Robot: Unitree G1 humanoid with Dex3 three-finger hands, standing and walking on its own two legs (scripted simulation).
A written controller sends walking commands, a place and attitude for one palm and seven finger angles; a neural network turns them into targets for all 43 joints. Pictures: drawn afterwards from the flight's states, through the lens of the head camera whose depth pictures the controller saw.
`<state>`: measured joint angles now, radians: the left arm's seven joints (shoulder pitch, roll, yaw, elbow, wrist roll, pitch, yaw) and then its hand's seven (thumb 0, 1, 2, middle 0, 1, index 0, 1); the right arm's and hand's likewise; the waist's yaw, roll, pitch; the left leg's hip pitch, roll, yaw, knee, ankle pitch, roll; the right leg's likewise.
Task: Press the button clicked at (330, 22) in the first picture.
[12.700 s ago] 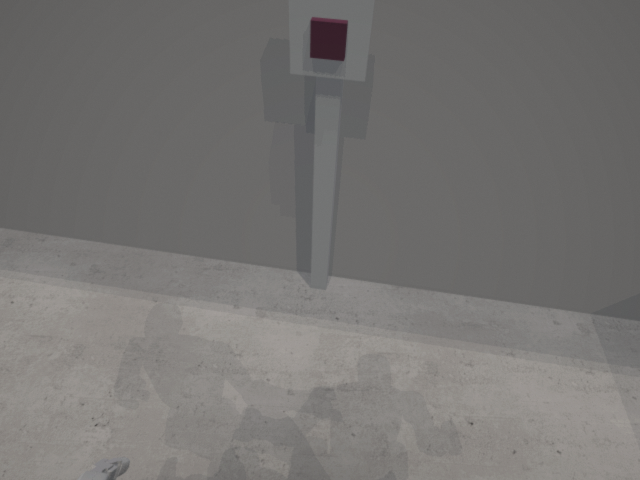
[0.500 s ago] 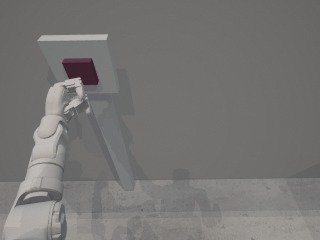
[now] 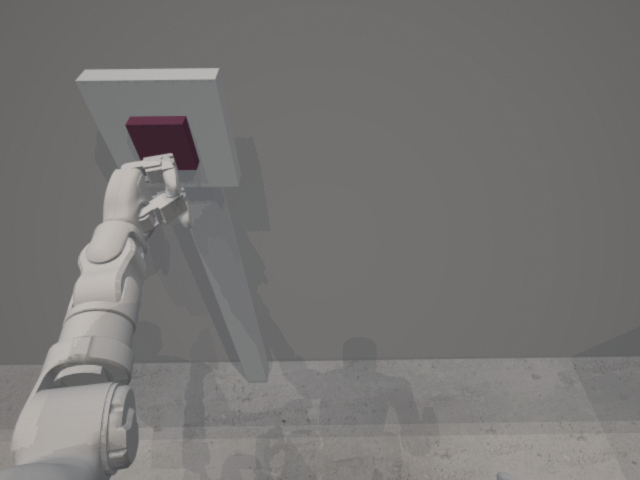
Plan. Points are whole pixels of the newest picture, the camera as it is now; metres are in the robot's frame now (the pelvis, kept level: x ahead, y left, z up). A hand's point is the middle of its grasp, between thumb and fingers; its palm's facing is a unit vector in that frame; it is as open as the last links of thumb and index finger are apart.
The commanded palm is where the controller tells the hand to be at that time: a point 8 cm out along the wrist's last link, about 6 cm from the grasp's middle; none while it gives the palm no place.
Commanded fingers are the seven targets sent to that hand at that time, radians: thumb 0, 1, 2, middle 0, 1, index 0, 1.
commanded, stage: aim a knuckle at the button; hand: left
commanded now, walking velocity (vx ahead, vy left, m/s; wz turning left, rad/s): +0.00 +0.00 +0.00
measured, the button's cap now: (165, 142) +0.50 +0.21 +0.17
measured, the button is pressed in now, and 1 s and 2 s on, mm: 0 10 0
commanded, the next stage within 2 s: press the button with the knuckle in 0.18 s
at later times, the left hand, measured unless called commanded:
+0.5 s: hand (183, 195) +0.43 +0.18 +0.15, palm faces +0.06 -1.00 -0.01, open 3.1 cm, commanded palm +0.41 +0.23 +0.14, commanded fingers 0.00 0.90 0.90 -1.30 -1.50 -1.30 -1.50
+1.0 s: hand (190, 181) +0.46 +0.18 +0.14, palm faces +0.05 -1.00 -0.01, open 2.8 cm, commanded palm +0.45 +0.23 +0.14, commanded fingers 0.00 0.90 0.90 -1.30 -1.50 -1.30 -1.50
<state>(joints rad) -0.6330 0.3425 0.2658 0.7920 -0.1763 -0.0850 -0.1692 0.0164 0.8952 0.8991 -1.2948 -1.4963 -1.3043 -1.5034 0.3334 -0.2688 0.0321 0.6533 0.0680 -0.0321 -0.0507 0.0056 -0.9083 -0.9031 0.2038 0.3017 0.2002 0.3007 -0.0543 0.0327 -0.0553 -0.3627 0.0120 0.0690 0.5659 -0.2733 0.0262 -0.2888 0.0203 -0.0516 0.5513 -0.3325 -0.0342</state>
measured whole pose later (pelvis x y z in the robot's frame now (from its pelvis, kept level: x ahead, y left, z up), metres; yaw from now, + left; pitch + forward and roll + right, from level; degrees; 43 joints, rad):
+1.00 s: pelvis -0.01 +0.00 -0.01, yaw +1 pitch +7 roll -1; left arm -0.88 0.41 0.31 1.10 -0.13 -0.21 -0.18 -0.02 0.80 0.93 -1.29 -1.50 -1.31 -1.50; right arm 0.40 -0.28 0.02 0.71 0.05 -0.03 -0.04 0.00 -0.91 -0.90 0.20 0.30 0.20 0.30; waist -0.10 0.03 -0.05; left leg -0.48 0.02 0.05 0.62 -0.27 0.02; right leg -0.39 0.03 -0.07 0.60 -0.33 -0.04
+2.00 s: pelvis -0.02 +0.01 -0.01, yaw +0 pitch +7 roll -1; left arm -0.83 0.40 0.32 1.05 -0.14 -0.21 -0.18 -0.02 0.81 0.90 -1.30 -1.50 -1.31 -1.50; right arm 0.41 -0.28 0.03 0.66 0.04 -0.08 -0.03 0.00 -0.91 -0.90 0.20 0.30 0.20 0.30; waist -0.10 0.03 -0.07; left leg -0.52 0.02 0.07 0.66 -0.28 0.04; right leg -0.44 0.03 -0.05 0.63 -0.33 -0.03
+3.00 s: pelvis +0.00 -0.01 +0.00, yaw +0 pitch -1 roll +0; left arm -0.15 0.29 0.27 0.17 -0.26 0.11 -0.20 0.02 0.89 0.90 -1.29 -1.50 -1.30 -1.50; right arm 0.26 -0.27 0.04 0.60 0.08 -0.05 -0.07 0.01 -0.91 -0.90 0.20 0.30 0.20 0.30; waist 0.01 0.05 -0.05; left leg -0.26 0.01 0.06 0.53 -0.26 0.01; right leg -0.19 0.03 -0.06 0.52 -0.33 -0.05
